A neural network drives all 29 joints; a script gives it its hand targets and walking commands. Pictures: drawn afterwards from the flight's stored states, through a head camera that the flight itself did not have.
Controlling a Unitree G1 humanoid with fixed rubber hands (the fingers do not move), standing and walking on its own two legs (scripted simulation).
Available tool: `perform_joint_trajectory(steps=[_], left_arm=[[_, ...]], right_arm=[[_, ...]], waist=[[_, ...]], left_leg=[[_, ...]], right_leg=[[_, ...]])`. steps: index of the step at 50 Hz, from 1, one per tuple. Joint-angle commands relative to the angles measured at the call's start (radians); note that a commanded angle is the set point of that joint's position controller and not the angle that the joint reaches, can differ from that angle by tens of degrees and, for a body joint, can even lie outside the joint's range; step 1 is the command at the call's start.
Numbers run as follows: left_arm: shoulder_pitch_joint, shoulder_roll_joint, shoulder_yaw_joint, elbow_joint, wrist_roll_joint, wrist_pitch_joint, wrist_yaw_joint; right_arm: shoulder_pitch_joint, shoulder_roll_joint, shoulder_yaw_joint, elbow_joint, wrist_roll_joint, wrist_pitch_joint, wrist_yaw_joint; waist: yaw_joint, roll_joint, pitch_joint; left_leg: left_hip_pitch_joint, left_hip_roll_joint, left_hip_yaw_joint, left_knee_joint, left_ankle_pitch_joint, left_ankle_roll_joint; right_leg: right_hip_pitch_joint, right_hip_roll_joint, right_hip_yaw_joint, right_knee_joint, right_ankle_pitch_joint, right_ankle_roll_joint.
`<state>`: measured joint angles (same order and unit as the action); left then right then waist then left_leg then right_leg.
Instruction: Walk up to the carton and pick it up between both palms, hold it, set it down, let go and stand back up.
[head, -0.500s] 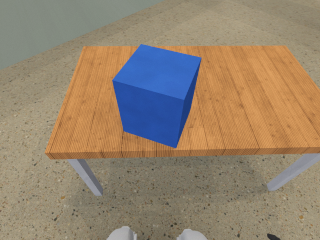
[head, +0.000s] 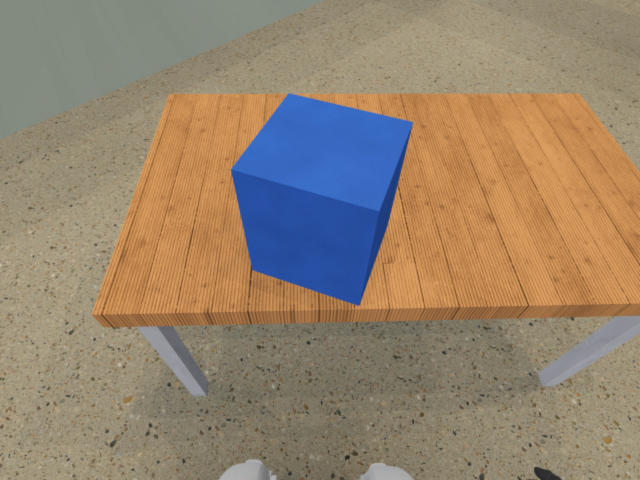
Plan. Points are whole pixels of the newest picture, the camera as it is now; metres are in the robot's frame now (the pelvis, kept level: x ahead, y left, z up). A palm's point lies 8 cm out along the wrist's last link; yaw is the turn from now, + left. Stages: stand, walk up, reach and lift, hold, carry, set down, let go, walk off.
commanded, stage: walk up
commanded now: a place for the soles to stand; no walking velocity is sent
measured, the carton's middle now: (325, 203) +0.55 +0.00 -0.02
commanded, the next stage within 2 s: none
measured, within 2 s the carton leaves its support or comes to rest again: neither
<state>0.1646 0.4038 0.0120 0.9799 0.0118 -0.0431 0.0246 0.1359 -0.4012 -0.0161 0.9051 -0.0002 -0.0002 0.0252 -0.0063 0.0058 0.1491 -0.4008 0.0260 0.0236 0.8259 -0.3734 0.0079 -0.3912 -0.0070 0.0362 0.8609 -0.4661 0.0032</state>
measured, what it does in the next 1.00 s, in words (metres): steps on the spot: left foot, then right foot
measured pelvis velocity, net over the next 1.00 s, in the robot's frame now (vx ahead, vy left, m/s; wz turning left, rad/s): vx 0.08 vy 0.01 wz -0.02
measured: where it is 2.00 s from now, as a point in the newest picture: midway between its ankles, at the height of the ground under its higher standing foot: outside the picture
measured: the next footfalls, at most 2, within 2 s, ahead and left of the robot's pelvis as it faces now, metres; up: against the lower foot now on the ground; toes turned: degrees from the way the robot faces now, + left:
left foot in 0.50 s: +0.22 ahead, +0.10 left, +0.00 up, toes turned -1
right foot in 0.82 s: +0.13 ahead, -0.14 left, +0.00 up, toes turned -2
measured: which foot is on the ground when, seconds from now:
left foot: down 0.00-0.18, up 0.20-0.48, down 0.50-1.00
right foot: down 0.00-0.52, up 0.54-0.80, down 0.82-1.00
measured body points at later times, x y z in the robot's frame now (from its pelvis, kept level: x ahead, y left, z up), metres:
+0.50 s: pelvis +0.09 -0.01 -0.01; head +0.11 -0.02 +0.44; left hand +0.09 +0.32 -0.11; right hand +0.19 -0.32 -0.13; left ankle +0.18 +0.10 -0.70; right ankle +0.06 -0.16 -0.70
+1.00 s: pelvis +0.08 +0.01 +0.00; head +0.10 +0.01 +0.44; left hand +0.15 +0.34 -0.12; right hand +0.17 -0.30 -0.13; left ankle +0.18 +0.10 -0.70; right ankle +0.09 -0.14 -0.70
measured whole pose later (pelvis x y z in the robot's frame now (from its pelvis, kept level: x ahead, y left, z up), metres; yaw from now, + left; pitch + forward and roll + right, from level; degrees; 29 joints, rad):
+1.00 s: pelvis +0.08 +0.01 +0.00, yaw -1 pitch -4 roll -2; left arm 0.21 0.40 0.01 1.00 0.01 -0.06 0.02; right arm 0.18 -0.40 -0.02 0.91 0.00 0.02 0.03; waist 0.01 0.05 0.11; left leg -0.49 0.00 0.02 0.84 -0.27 0.04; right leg -0.35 -0.02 0.01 0.84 -0.44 0.04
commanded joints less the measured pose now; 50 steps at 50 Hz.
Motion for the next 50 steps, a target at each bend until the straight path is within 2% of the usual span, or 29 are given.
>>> perform_joint_trajectory(steps=[1, 5, 6, 7, 8, 9, 10, 12, 14, 15, 18, 20, 22, 24, 25, 26, 27, 28, 31, 37, 39, 40, 41, 42, 43, 44, 45, 47, 50], left_arm=[[0.021, 0.283, 0.087, -0.063, 0.023, -0.032, -0.036], [0.129, 0.242, 0.09, -0.016, 0.011, -0.046, -0.049], [0.183, 0.243, 0.098, 0.006, 0.01, -0.05, -0.049], [0.282, 0.248, 0.11, 0.029, 0.01, -0.055, -0.042], [0.371, 0.312, 0.129, 0.042, 0.022, -0.067, -0.023], [0.355, 0.388, 0.142, 0.013, 0.017, -0.073, -0.011], [0.319, 0.412, 0.142, -0.012, 0.011, -0.075, -0.004], [0.246, 0.373, 0.121, -0.029, 0.002, -0.082, 0.007], [0.273, 0.31, 0.106, -0.038, -0.007, -0.089, 0.014], [0.284, 0.306, 0.103, -0.046, -0.009, -0.09, 0.018], [0.261, 0.307, 0.094, -0.079, -0.006, -0.079, 0.027], [0.229, 0.286, 0.084, -0.098, -0.007, -0.075, 0.034], [0.159, 0.287, 0.076, -0.108, -0.007, -0.069, 0.031], [0.074, 0.276, 0.067, -0.133, -0.021, -0.059, 0.028], [0.079, 0.212, 0.056, -0.135, -0.033, -0.059, 0.026], [0.128, 0.146, 0.046, -0.142, -0.043, -0.059, 0.029], [0.161, 0.147, 0.043, -0.103, -0.039, -0.039, 0.034], [0.154, 0.224, 0.056, -0.076, -0.032, -0.021, 0.035], [0.14, 0.225, 0.066, -0.033, -0.018, -0.008, 0.012], [0.085, 0.221, 0.07, 0.002, -0.008, -0.015, 0.003], [0.124, 0.2, 0.07, 0.027, -0.006, -0.034, 0.006], [0.147, 0.199, 0.07, 0.044, 0.001, -0.042, 0.01], [0.167, 0.217, 0.077, 0.04, 0.012, -0.047, 0.016], [0.155, 0.282, 0.083, 0.023, 0.031, -0.055, 0.022], [0.075, 0.344, 0.098, -0.001, 0.023, -0.05, 0.024], [-0.016, 0.361, 0.095, -0.028, 0.025, -0.047, 0.023], [-0.056, 0.338, 0.088, -0.042, 0.02, -0.047, 0.023], [-0.097, 0.271, 0.059, -0.043, 0.008, -0.035, 0.019], [-0.015, 0.178, 0.05, -0.034, -0.006, -0.021, 0.015]], right_arm=[[0.123, -0.36, -0.157, -0.028, -0.02, -0.051, -0.008], [0.039, -0.34, -0.141, -0.037, -0.022, -0.04, 0.002], [0.002, -0.311, -0.13, -0.045, -0.019, -0.033, 0.008], [-0.026, -0.258, -0.115, -0.055, -0.021, -0.024, 0.01], [-0.077, -0.158, -0.085, -0.091, -0.015, -0.017, 0.008], [-0.089, -0.138, -0.069, -0.118, -0.018, -0.02, -0.007], [-0.096, -0.211, -0.085, -0.118, -0.02, -0.017, -0.016], [-0.047, -0.226, -0.086, -0.105, -0.015, -0.025, -0.012], [-0.023, -0.205, -0.087, -0.095, -0.011, -0.03, -0.008], [-0.033, -0.194, -0.086, -0.104, -0.011, -0.028, -0.009], [-0.036, -0.188, -0.084, -0.122, -0.007, -0.025, -0.017], [-0.059, -0.178, -0.08, -0.128, -0.01, -0.023, -0.02], [-0.018, -0.17, -0.08, -0.1, 0.004, -0.031, -0.022], [0.111, -0.188, -0.096, -0.044, -0.002, -0.04, -0.028], [0.206, -0.239, -0.113, -0.018, -0.013, -0.053, -0.037], [0.218, -0.314, -0.132, -0.025, -0.019, -0.056, -0.042], [0.129, -0.301, -0.119, -0.037, -0.004, -0.051, -0.04], [0.087, -0.283, -0.115, -0.049, 0.008, -0.045, -0.035], [-0.027, -0.263, -0.093, -0.07, -0.014, -0.028, -0.031], [-0.017, -0.277, -0.1, -0.079, -0.035, -0.017, -0.014], [-0.056, -0.262, -0.093, -0.085, -0.033, -0.006, -0.009], [-0.072, -0.243, -0.087, -0.084, -0.025, -0.003, -0.007], [-0.06, -0.216, -0.081, -0.086, -0.023, -0.001, -0.007], [-0.051, -0.172, -0.072, -0.089, -0.005, -0.002, -0.008], [-0.054, -0.165, -0.071, -0.091, -0.004, -0.003, -0.016], [-0.038, -0.204, -0.091, -0.073, -0.007, 0.0, -0.022], [0.005, -0.219, -0.096, -0.054, -0.007, -0.005, -0.021], [0.058, -0.2, -0.096, -0.039, -0.01, -0.015, -0.014], [0.031, -0.26, -0.106, -0.029, -0.025, -0.024, -0.014]], waist=[[-0.066, 0.132, -0.182], [-0.003, 0.161, -0.152], [0.041, 0.142, -0.169], [0.096, 0.033, -0.186], [0.14, -0.2, -0.194], [0.131, -0.228, -0.152], [0.129, -0.117, -0.149], [0.071, -0.072, -0.114], [0.058, -0.08, -0.187], [0.061, -0.074, -0.19], [0.053, -0.133, -0.196], [0.052, -0.108, -0.157], [0.021, -0.168, -0.18], [-0.058, -0.107, -0.224], [-0.091, -0.011, -0.279], [-0.076, 0.2, -0.308], [-0.016, 0.174, -0.298], [-0.025, 0.126, -0.275], [0.011, 0.145, -0.057], [-0.009, 0.162, -0.088], [0.038, 0.138, -0.125], [0.049, 0.126, -0.136], [0.055, 0.091, -0.182], [0.04, -0.078, -0.215], [0.019, -0.171, -0.173], [0.012, -0.183, -0.157], [-0.014, -0.132, -0.156], [-0.069, -0.098, -0.137], [-0.023, 0.097, -0.205]], left_leg=[[0.358, 0.373, -0.595, -0.536, -0.545, 0.281], [0.155, 0.266, -0.358, -0.443, -0.342, 0.193], [0.021, 0.212, -0.263, -0.373, -0.333, 0.154], [-0.128, 0.125, -0.145, -0.204, -0.326, 0.096], [-0.318, -0.021, 0.006, 0.176, -0.221, 0.028], [-0.516, -0.083, -0.044, 0.316, -0.264, 0.006], [-0.511, -0.054, -0.144, 0.351, -0.245, 0.015], [-0.465, 0.001, -0.116, 0.331, -0.173, 0.034], [-0.42, 0.022, -0.087, 0.326, -0.127, 0.029], [-0.401, 0.026, -0.087, 0.323, -0.127, 0.026], [-0.328, 0.026, -0.052, 0.197, -0.136, 0.022], [-0.269, 0.039, -0.046, 0.11, -0.082, 0.029], [-0.124, 0.029, -0.012, 0.014, 0.001, 0.042], [0.176, -0.018, 0.004, -0.206, 0.18, 0.066], [0.29, 0.062, -0.124, -0.268, 0.303, 0.116], [0.387, 0.218, -0.407, -0.328, 0.455, 0.164], [0.403, 0.303, -0.54, -0.378, 0.43, 0.215], [0.307, 0.322, -0.559, -0.4, 0.241, 0.245], [-0.035, 0.231, -0.431, -0.506, -0.214, 0.191], [-0.01, 0.21, -0.393, -0.479, -0.279, 0.191], [-0.083, 0.182, -0.315, -0.386, -0.176, 0.159], [-0.083, 0.159, -0.274, -0.321, -0.115, 0.125], [-0.107, 0.136, -0.245, -0.226, -0.071, 0.095], [-0.174, 0.068, -0.176, -0.062, -0.067, 0.046], [-0.194, -0.023, -0.089, 0.035, -0.094, 0.007], [-0.104, 0.004, -0.097, 0.129, -0.16, 0.012], [-0.011, 0.015, -0.107, 0.101, -0.134, 0.015], [0.153, 0.031, -0.105, -0.118, -0.002, 0.042], [0.177, 0.221, -0.46, -0.43, -0.076, 0.154]], right_leg=[[-0.336, -0.03, -0.006, 0.126, -0.177, -0.031], [-0.058, -0.029, -0.079, -0.132, -0.011, -0.04], [0.131, 0.0, -0.094, -0.196, 0.047, -0.046], [0.32, 0.012, -0.057, -0.292, 0.017, -0.051], [0.436, -0.166, 0.33, -0.484, -0.167, -0.106], [0.468, -0.333, 0.724, -0.57, -0.118, -0.188], [0.459, -0.369, 0.772, -0.555, -0.061, -0.212], [0.429, -0.335, 0.671, -0.486, 0.191, -0.194], [0.496, -0.292, 0.493, -0.364, 0.694, -0.169], [0.471, -0.295, 0.452, -0.342, 0.831, -0.174], [0.385, -0.282, 0.386, -0.285, 0.892, -0.227], [0.289, -0.274, 0.346, -0.258, 0.933, -0.225], [0.183, -0.25, 0.275, -0.221, 0.872, -0.216], [0.008, -0.175, 0.16, -0.089, 0.811, -0.153], [-0.053, -0.11, 0.086, 0.122, 0.705, -0.094], [-0.208, -0.002, -0.01, 0.312, 0.325, -0.035], [-0.274, 0.053, -0.029, 0.337, -0.128, -0.023], [-0.228, 0.001, 0.026, 0.354, -0.164, -0.016], [-0.134, -0.037, 0.001, 0.237, -0.095, -0.032], [-0.042, -0.039, -0.042, -0.031, -0.132, -0.022], [0.123, -0.021, -0.063, -0.221, -0.001, -0.036], [0.164, -0.01, -0.055, -0.284, 0.054, -0.047], [0.21, -0.05, 0.038, -0.334, 0.068, -0.064], [0.235, -0.186, 0.285, -0.408, 0.021, -0.111], [0.146, -0.304, 0.475, -0.47, 0.052, -0.185], [0.01, -0.364, 0.521, -0.461, 0.065, -0.26], [-0.044, -0.346, 0.478, -0.407, 0.124, -0.276], [-0.148, -0.208, 0.248, -0.309, 0.185, -0.157], [-0.129, -0.01, -0.033, -0.04, 0.001, -0.027]])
